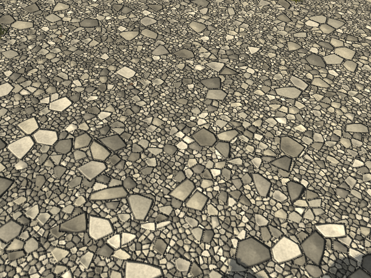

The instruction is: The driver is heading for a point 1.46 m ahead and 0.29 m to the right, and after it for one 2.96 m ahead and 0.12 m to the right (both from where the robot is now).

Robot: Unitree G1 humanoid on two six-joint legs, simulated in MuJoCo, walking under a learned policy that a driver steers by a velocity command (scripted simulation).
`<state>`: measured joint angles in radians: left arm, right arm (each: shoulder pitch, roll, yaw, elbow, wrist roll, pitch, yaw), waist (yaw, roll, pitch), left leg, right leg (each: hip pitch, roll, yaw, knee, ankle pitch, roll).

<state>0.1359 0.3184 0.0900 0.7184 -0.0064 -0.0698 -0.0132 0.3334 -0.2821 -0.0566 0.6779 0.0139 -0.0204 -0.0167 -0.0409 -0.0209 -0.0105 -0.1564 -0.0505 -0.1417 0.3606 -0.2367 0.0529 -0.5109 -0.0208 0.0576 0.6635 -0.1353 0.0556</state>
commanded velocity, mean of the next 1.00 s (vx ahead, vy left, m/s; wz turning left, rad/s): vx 0.34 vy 0.00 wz -0.01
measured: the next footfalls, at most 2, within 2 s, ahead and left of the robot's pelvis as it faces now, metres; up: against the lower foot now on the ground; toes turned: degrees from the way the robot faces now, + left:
right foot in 0.14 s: +0.16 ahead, -0.14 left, +0.00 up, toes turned +4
left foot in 0.62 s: +0.47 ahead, +0.12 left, +0.00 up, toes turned +4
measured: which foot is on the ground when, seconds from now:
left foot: down 0.00-0.16, up 0.18-0.60, down 0.62-1.00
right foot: up 0.00-0.12, down 0.14-0.64, up 0.66-1.00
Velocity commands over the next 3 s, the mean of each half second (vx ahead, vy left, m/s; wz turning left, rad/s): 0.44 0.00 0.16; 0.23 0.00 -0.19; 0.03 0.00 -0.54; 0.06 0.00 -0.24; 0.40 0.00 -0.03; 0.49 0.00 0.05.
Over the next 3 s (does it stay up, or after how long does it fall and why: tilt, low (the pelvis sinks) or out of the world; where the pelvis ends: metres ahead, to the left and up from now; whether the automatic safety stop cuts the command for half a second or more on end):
stays up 0.86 -0.22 -0.01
